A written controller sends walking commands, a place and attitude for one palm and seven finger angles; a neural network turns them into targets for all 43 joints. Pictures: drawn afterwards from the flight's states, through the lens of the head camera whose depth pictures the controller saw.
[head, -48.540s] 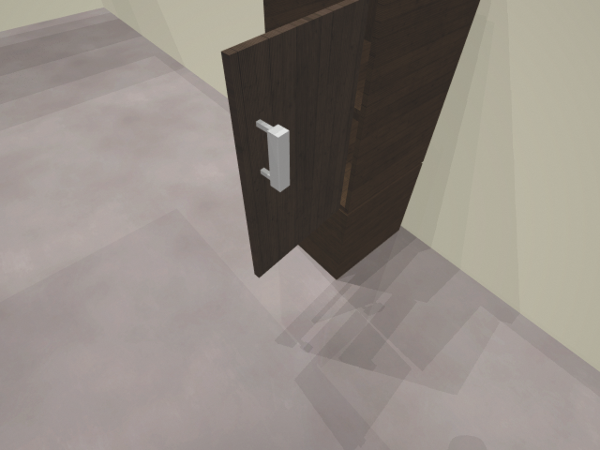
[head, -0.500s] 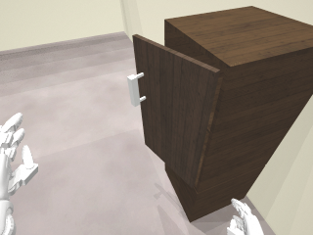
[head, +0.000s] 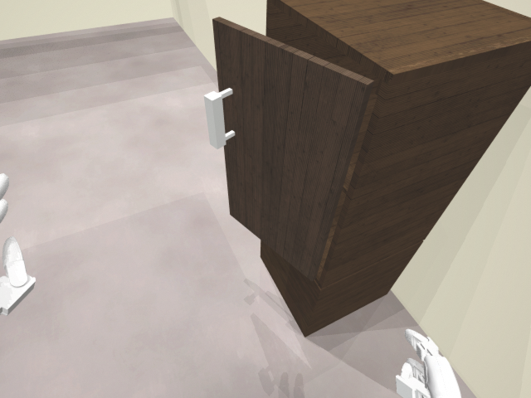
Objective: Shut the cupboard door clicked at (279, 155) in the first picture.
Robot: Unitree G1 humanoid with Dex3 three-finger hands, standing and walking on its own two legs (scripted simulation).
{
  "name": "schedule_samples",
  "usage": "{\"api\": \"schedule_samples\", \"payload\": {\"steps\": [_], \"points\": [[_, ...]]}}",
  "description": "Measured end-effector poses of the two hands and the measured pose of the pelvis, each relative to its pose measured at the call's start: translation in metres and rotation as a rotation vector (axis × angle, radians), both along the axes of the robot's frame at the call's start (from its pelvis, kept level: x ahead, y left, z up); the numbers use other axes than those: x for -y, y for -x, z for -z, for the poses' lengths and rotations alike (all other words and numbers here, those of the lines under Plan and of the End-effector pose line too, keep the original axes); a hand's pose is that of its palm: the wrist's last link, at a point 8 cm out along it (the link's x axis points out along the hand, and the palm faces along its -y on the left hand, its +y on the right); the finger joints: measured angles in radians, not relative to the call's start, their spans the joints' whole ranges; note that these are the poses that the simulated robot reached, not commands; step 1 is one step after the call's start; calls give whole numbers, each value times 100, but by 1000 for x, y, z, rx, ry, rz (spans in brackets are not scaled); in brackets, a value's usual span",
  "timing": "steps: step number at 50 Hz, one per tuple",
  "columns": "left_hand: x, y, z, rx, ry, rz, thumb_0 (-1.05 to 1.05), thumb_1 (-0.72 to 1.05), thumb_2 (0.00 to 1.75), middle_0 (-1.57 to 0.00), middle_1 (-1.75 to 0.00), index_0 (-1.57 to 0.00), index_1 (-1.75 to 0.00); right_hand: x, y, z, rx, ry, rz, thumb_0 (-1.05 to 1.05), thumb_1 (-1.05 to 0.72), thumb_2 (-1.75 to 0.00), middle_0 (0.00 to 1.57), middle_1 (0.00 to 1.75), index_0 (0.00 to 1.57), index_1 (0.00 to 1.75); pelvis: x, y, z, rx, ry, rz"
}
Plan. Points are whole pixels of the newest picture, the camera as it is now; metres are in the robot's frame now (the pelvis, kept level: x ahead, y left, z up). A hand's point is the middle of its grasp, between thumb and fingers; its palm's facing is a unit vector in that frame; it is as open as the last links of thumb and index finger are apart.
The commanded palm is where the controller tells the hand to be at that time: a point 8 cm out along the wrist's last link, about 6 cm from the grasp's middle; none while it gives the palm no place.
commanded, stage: step back with the hand held close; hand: left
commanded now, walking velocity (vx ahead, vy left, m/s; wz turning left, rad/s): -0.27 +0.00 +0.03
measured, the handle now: (222, 117) +0.66 +0.14 +0.06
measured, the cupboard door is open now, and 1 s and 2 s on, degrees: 20 20 20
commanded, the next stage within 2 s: stop stepping back and stand still in 0.74 s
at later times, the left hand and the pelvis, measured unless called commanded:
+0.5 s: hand out of the picture +0.12 +0.27 +0.17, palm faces +0.47 -0.77 -0.43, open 7.4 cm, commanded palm +0.05 +0.31 +0.18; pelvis -0.08 +0.00 -0.02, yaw +3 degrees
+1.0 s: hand out of the picture +0.03 +0.29 +0.18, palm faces +0.43 -0.80 -0.41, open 7.4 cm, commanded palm +0.00 +0.32 +0.18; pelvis -0.15 +0.02 -0.01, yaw -2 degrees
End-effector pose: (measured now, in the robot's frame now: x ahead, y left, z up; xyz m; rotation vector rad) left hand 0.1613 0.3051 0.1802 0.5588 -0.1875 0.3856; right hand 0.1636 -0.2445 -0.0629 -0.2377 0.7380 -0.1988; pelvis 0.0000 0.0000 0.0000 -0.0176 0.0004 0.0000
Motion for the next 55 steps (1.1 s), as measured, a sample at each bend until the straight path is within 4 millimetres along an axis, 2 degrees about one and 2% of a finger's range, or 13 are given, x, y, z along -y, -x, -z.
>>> {"api": "schedule_samples", "payload": {"steps": [6, 12, 16, 20, 25, 31, 36, 39, 42, 46, 50, 53, 55], "points": [[-3, 30, 4, 64, -4, -24, 2, 89, 90, -21, -30, -21, -30, -7, 22, 5, 19, 5, -32, 2, -91, -90, 21, 30, 21, 30, -1, 21, 8, 10, 9, -11], [2, 54, 3, 148, -18, -46, 2, 89, 90, -21, -30, -21, -30, -8, 41, 17, 25, 1, -70, 2, -91, -90, 21, 30, 21, 30, 7, 40, 17, 30, 13, -32], [8, 67, 1, 190, -8, -41, 2, 89, 90, -21, -30, -21, -30, -5, 55, 21, 13, -1, -79, 2, -91, -90, 21, 30, 21, 30, 10, 51, 19, 28, 12, -31], [10, 74, -1, 214, 10, 1, 1, 89, 90, -21, -30, -21, -30, -3, 74, 20, -19, 17, -68, 2, -91, -90, 21, 30, 21, 30, 6, 63, 18, 21, 11, -32], [-2, 85, -4, 193, -41, 32, 1, 89, 90, -21, -30, -21, -30, -5, 97, 14, -12, 38, -28, 2, -91, -90, 21, 30, 21, 30, -2, 80, 15, 18, 47, -46], [-15, 117, -11, 194, -77, -17, 1, 89, 90, -21, -30, -21, -30, -12, 111, 12, -8, 26, -63, 2, -91, -90, 21, 30, 21, 30, 2, 92, 11, -24, 74, -68], [-1, 133, 0, 178, -2, -10, 1, 89, 90, -21, -30, -21, -30, -16, 115, 19, -10, 8, -101, 2, -91, -90, 21, 30, 21, 30, 5, 121, 12, -49, 57, -6], [12, 134, -2, 201, 29, 62, 2, 89, 90, -21, -30, -21, -30, -18, 125, 16, 4, -2, -75, 2, -91, -90, 21, 30, 21, 30, 4, 134, 11, -17, 60, -7], [15, 141, -8, 217, 7, 127, 2, 89, 90, -21, -30, -21, -30, -20, 135, 8, 49, -5, -45, 2, -91, -90, 21, 30, 21, 30, 2, 144, 12, 1, 63, -11], [3, 158, -15, 204, -43, 135, 1, 88, 90, -22, -30, -21, -30, -18, 154, -2, 83, 3, -14, 2, -91, -90, 21, 30, 21, 30, -3, 155, 10, 4, 56, -18], [-19, 172, -13, 213, -25, 84, 1, 88, 90, -22, -30, -21, -30, -15, 180, 0, 49, 54, 16, 1, -91, -90, 21, 30, 21, 30, -20, 153, 12, 11, 51, 38], [-38, 165, -3, 252, 48, 35, 1, 88, 90, -21, -30, -21, -30, -18, 200, 6, 13, 84, 48, 2, -91, -90, 21, 30, 21, 30, -32, 161, 14, 20, 56, 33], [-47, 157, 4, 239, 110, 4, 1, 89, 90, -21, -30, -21, -30, -26, 213, 5, -9, 74, 56, 2, -91, -90, 20, 30, 21, 30, -35, 170, 9, 25, 50, 31]]}}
